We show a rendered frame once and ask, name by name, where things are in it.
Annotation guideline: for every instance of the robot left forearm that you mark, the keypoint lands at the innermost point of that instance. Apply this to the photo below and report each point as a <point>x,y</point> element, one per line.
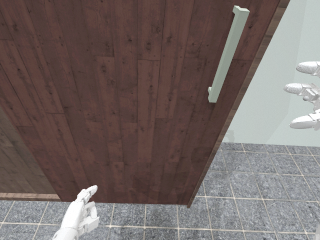
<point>66,234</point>

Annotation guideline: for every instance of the wardrobe door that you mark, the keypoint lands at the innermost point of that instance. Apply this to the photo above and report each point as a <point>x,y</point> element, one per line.
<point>114,93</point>
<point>19,172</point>

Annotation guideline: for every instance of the handle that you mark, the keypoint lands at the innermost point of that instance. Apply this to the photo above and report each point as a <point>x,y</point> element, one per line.
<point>239,21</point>

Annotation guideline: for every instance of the right robot hand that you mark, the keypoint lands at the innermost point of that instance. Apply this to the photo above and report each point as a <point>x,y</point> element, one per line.
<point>310,90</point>

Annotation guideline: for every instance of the left robot hand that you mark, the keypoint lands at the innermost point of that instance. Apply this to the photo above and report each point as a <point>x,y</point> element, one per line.
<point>76,214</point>

